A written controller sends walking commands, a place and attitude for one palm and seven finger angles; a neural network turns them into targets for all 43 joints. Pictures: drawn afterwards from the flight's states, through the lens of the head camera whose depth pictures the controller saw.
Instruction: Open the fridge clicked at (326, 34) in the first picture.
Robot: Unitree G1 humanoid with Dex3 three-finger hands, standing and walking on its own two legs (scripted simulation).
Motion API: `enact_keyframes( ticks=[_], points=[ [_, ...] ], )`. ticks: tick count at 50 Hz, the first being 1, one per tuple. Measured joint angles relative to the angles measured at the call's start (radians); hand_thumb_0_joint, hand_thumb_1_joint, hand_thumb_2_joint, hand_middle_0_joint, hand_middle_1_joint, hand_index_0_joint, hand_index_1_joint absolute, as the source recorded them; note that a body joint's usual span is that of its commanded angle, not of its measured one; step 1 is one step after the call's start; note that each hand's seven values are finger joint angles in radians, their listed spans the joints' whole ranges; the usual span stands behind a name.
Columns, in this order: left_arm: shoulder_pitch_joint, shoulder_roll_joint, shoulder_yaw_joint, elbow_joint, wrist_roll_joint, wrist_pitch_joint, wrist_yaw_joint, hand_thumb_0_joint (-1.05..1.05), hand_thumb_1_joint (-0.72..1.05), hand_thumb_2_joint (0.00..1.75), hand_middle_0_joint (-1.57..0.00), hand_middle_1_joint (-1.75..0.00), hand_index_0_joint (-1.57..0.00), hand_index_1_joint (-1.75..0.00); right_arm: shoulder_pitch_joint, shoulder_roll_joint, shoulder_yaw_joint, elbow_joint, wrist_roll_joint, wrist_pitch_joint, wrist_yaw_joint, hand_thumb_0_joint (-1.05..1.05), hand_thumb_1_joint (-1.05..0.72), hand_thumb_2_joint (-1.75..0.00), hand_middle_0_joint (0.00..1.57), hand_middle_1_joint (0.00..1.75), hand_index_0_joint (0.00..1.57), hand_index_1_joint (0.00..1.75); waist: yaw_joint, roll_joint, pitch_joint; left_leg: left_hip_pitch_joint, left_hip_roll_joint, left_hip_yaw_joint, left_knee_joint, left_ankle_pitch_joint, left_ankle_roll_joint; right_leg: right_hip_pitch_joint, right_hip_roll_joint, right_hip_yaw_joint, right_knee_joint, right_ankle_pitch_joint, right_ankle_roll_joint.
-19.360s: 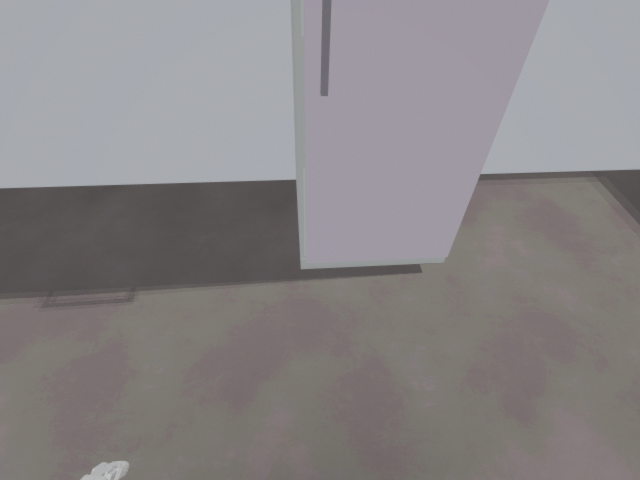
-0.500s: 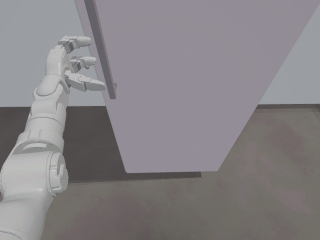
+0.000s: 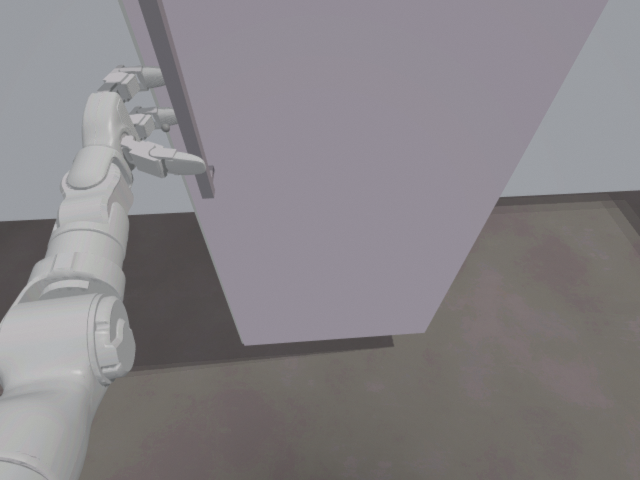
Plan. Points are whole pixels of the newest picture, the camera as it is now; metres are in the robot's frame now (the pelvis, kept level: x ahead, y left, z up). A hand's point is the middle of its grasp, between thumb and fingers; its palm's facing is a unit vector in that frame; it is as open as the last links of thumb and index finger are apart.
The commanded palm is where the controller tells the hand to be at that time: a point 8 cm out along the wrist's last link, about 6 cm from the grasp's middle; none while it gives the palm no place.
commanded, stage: slide the fingers in behind the handle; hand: left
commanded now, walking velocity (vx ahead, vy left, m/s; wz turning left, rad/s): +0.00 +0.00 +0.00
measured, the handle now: (178, 76) +0.54 +0.15 +0.22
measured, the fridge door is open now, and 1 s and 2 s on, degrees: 0 0 0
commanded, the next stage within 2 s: grip the handle and tug to test in 1.62 s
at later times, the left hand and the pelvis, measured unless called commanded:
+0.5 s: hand (178, 130) +0.49 +0.15 +0.18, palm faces +0.03 -1.00 +0.01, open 14.0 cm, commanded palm +0.47 +0.20 +0.18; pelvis +0.01 +0.00 +0.00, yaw +0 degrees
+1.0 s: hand (193, 133) +0.48 +0.13 +0.18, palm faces +0.02 -1.00 -0.01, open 14.0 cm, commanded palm +0.46 +0.18 +0.18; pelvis +0.00 +0.00 +0.00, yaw +1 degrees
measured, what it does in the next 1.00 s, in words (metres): stands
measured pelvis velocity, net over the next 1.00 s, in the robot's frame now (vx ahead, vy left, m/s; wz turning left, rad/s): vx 0.00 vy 0.00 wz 0.01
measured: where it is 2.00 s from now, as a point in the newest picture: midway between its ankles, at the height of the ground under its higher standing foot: outside the picture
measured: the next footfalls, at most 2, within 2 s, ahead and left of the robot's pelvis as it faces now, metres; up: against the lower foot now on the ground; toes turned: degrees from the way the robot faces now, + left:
none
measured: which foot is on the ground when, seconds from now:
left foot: down 0.00-1.00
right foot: down 0.00-1.00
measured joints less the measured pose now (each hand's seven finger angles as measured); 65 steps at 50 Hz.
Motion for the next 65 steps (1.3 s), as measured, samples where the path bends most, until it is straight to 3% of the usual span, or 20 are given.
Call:
enact_keyframes(
  ticks=[19, 37, 55, 65],
  points=[
    [0.027, -0.040, -0.024, -0.051, 0.007, 0.001, 0.030, -0.02, -0.50, 0.30, -0.31, -1.21, -0.31, -1.20, -0.034, -0.002, -0.006, -0.023, 0.000, -0.009, 0.005, 0.00, -0.91, -0.90, 0.20, 0.30, 0.21, 0.30, 0.010, -0.007, -0.002, -0.001, 0.000, -0.005, 0.003, -0.004, -0.004, 0.000, 0.001, -0.004, 0.005, -0.007, -0.003],
    [0.061, -0.088, -0.052, -0.103, -0.020, 0.031, 0.040, -0.02, -0.50, 0.30, -0.30, -1.21, -0.31, -1.20, -0.036, 0.006, -0.006, -0.015, 0.004, 0.008, 0.011, 0.01, -0.91, -0.90, 0.20, 0.30, 0.21, 0.30, 0.028, 0.002, -0.012, 0.030, -0.002, -0.006, -0.004, -0.011, -0.004, 0.031, -0.001, -0.005, -0.003, -0.014, -0.003],
    [0.018, -0.140, -0.088, -0.080, -0.011, 0.033, 0.096, -0.02, -0.51, 0.30, -0.30, -1.21, -0.30, -1.20, -0.053, 0.008, -0.007, -0.003, 0.000, -0.001, 0.013, 0.01, -0.91, -0.90, 0.20, 0.30, 0.21, 0.30, 0.026, 0.002, -0.002, 0.026, -0.007, -0.011, -0.006, 0.002, -0.004, 0.025, -0.005, -0.009, 0.004, -0.008, -0.004],
    [-0.023, -0.129, -0.086, -0.031, 0.012, 0.001, 0.136, -0.02, -0.50, 0.30, -0.30, -1.21, -0.29, -1.20, -0.039, 0.014, -0.006, 0.009, -0.008, -0.013, 0.020, 0.00, -0.91, -0.90, 0.20, 0.30, 0.21, 0.30, 0.015, -0.001, 0.005, 0.004, -0.006, -0.011, -0.002, 0.007, -0.007, -0.001, -0.004, -0.009, 0.017, -0.008, -0.007]
  ],
)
